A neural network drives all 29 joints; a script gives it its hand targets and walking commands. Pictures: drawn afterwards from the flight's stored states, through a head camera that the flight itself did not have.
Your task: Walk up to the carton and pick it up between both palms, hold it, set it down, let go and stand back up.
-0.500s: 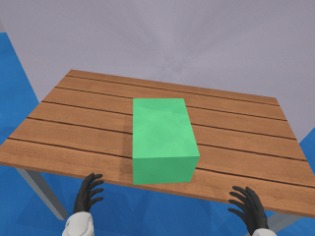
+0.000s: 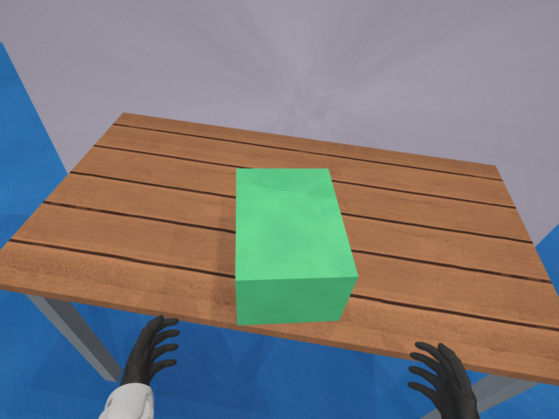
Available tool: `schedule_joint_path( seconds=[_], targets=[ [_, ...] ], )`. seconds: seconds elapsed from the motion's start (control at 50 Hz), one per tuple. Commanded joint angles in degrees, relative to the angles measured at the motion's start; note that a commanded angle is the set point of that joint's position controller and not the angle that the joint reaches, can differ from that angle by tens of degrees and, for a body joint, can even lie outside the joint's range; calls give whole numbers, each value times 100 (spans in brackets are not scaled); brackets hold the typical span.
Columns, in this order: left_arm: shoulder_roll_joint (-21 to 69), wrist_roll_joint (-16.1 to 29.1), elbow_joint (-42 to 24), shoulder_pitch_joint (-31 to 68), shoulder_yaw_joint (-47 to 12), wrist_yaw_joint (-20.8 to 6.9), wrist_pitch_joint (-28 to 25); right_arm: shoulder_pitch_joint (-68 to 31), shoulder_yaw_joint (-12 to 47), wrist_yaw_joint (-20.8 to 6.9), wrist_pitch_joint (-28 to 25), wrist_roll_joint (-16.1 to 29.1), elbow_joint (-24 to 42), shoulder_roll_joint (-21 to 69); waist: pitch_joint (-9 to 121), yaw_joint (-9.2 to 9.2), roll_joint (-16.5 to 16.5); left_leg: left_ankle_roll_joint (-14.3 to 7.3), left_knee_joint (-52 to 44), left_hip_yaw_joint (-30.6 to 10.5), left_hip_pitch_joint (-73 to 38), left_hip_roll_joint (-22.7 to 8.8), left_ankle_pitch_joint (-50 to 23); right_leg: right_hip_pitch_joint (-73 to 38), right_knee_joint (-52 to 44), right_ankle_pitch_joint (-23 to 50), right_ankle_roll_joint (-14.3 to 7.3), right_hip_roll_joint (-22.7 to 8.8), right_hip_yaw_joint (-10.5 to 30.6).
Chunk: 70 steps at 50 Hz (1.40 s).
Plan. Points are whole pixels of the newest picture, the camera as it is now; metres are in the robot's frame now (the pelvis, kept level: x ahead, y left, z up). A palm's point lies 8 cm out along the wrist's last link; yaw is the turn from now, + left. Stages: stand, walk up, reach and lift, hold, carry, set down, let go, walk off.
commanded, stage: set down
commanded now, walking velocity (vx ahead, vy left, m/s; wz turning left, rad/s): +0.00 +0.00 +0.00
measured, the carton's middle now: (285, 241) +0.46 +0.01 -0.04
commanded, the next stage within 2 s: let go in 0.38 s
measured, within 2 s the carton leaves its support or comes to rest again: neither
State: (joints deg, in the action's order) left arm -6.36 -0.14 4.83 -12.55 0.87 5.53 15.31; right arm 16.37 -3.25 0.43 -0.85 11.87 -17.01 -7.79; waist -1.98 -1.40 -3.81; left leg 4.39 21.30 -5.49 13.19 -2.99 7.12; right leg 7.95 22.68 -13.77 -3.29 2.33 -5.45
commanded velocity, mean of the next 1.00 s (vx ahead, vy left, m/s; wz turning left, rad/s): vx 0.00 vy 0.00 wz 0.00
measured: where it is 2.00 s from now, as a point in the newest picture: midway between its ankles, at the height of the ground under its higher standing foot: outside the picture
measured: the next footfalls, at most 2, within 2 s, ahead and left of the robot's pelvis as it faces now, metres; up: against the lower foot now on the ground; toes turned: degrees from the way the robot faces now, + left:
none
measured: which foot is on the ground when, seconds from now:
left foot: down 0.00-1.00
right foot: down 0.00-1.00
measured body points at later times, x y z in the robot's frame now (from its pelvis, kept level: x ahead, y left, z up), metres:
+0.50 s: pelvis +0.00 +0.01 +0.00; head +0.02 +0.04 +0.45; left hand +0.20 +0.22 -0.07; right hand +0.17 -0.21 -0.06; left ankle +0.05 +0.17 -0.74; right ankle -0.01 -0.07 -0.74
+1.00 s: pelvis +0.02 +0.01 +0.00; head +0.04 +0.03 +0.45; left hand +0.19 +0.23 -0.09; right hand +0.16 -0.22 -0.09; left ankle +0.05 +0.17 -0.74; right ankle -0.01 -0.08 -0.74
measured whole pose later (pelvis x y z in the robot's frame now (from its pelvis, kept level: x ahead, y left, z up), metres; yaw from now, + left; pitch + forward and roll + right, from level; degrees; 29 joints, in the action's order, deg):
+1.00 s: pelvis +0.02 +0.01 +0.00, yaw +0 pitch -1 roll +0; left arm -11.0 -0.1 21.4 -12.4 0.9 0.8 10.6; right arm 14.6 -3.2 0.3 -9.7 2.9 -38.4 -6.4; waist -3.5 -1.4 -3.4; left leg 3.9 23.5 -5.4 13.2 -2.7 9.6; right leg 6.9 22.7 -15.0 -2.7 2.1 -5.4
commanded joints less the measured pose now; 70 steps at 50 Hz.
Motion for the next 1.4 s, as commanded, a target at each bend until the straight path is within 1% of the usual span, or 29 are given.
schedule_joint_path(
  seconds=[0.0,0.04,0.08,0.1,0.12,0.22,0.3,0.32,0.38,0.4,0.44,0.48,0.54,0.56,0.58,0.66,0.68,0.76,0.8,0.98,1.0,1.02,1.08,1.16,1.18,1.26,1.28,1.32,1.38],
  targets=[
    [-836,336,-796,407,244,45,-422,-466,324,-48,-484,-349,921,-748,547,-5,296,-379,73,760,-1174,362,-532,409,-833,110,577,-585,1381],
    [-827,276,-550,610,355,-27,-365,-343,397,4,-422,-418,699,-564,411,227,221,-387,184,664,-1066,365,-544,364,-858,118,610,-708,1633],
    [-836,165,149,459,390,-162,-296,-162,548,53,-315,-630,148,-590,281,164,84,-434,127,775,-1105,391,-268,428,-902,13,702,-773,1618],
    [-933,246,-611,467,323,-62,-439,-473,366,6,-467,-510,600,-732,716,-12,233,-340,112,739,-1193,328,-689,340,-792,391,651,-633,1387],
    [-885,283,-265,516,269,-138,-473,-511,351,48,-481,-655,310,-584,457,176,258,-384,173,773,-1247,360,-443,434,-734,445,603,-674,1464],
    [-1197,256,-382,785,495,-86,-607,-570,562,25,-610,-489,724,-453,696,40,258,-421,162,808,-855,391,-409,229,-711,-9,615,-760,1606],
    [-1039,36,625,557,382,-254,-445,-383,400,91,-467,-931,-589,-364,43,322,375,-392,106,844,-1037,376,32,573,-778,-163,591,-737,1414],
    [-1178,84,37,727,421,-170,-535,-608,445,50,-545,-765,-180,-447,477,31,672,-351,167,872,-1105,317,-262,426,-624,-51,542,-660,1349],
    [-1112,164,479,658,350,-245,-639,-795,314,37,-712,-936,-234,-540,425,260,371,-385,138,879,-1016,358,-277,490,-677,267,539,-649,1281],
    [-1332,319,-333,914,374,-165,-736,-762,377,16,-818,-681,327,-394,676,244,337,-367,231,732,-870,284,-383,358,-655,106,611,-797,1498],
    [-1094,27,561,638,308,-215,-576,-695,248,-7,-705,-928,-623,-500,113,268,529,-407,143,859,-977,382,-99,615,-700,-84,508,-584,1231],
    [-1197,247,-169,757,332,-98,-682,-972,309,-116,-833,-664,199,-586,616,19,566,-410,226,837,-999,295,-369,569,-608,-299,471,-576,1288],
    [-1096,-30,1461,804,226,-398,-434,-685,285,32,-525,-1228,-1288,-423,-140,498,223,-494,175,915,-958,375,471,800,-792,-791,544,-712,1298],
    [-1325,149,301,957,243,-251,-636,-1035,253,-22,-726,-840,-363,-504,528,119,529,-400,168,992,-847,357,16,496,-623,-528,490,-550,1109],
    [-1192,-100,1324,776,329,-347,-447,-941,275,17,-650,-1160,-1369,-401,-217,254,633,-400,104,1000,-810,405,395,770,-650,-498,499,-575,1109],
    [-1381,119,334,944,296,-263,-810,-968,212,-14,-997,-1083,-532,-506,660,153,408,-410,204,922,-1041,358,-293,587,-424,411,606,-467,918],
    [-1569,151,968,919,325,-390,-780,-763,349,85,-941,-1222,-928,-271,495,389,344,-481,250,965,-962,448,-69,593,-515,508,603,-666,1203],
    [-1340,-74,914,672,316,-428,-815,-788,181,88,-1144,-1185,-1519,-537,434,336,708,-354,186,922,-1229,385,-413,522,-439,1189,551,-495,869],
    [-1317,57,1142,600,266,-525,-840,-601,446,139,-1178,-1131,-1508,-367,420,492,362,-362,265,934,-1227,416,-511,471,-510,1503,634,-556,979],
    [-1376,-35,1159,437,150,-508,-782,-752,251,50,-1384,-1209,-1516,-624,494,357,496,-398,208,987,-1255,429,-356,572,-535,966,542,-475,837],
    [-2182,-259,2004,-76,660,-445,-1230,-328,-180,74,-744,-1669,-1896,-1856,1294,-114,505,-680,1010,210,-582,-352,-1466,-163,83,994,451,-659,645],
    [-2145,-250,2246,-291,629,-400,-1426,-323,-272,51,-526,-1572,-1919,-1993,1024,-121,844,-739,1014,93,-43,-223,-872,-243,-90,962,598,-887,706],
    [-2058,-340,2556,472,583,-460,-1664,-517,-203,46,-228,-1593,-1719,-1748,111,112,-161,-797,980,157,434,-62,343,492,-653,-356,495,-943,1062],
    [-2235,-291,3019,293,597,-564,-1788,-373,-129,-40,-224,-1649,-2002,-2003,568,79,621,-768,988,76,-55,-83,-121,485,-433,-288,159,-778,1046],
    [-2286,-241,3097,227,570,-553,-1783,-399,-108,-99,-206,-1521,-1923,-1939,468,48,210,-767,818,-86,112,-122,-437,351,-315,322,335,-729,810],
    [-2157,-193,3619,136,405,-559,-1755,-593,-63,-1,-137,-1561,-2099,-2203,703,-158,581,-845,916,-198,131,-146,-925,-399,-133,1681,339,-899,859],
    [-2236,-241,3666,291,443,-562,-1756,-556,-71,-29,-136,-1548,-2105,-2099,1168,-22,960,-836,918,-121,-105,-144,-1003,-432,-12,1393,187,-892,838],
    [-2379,-275,3775,486,451,-569,-1798,-543,-17,0,-122,-1493,-2022,-2200,1032,144,701,-833,697,-163,-218,-299,-1049,-216,-122,890,160,-795,790],
    [-2262,-148,4030,308,385,-654,-1782,-573,-124,27,-167,-1456,-2248,-2535,526,-33,1348,-779,601,-92,-14,-191,-965,-41,-251,887,108,-809,819]
  ],
)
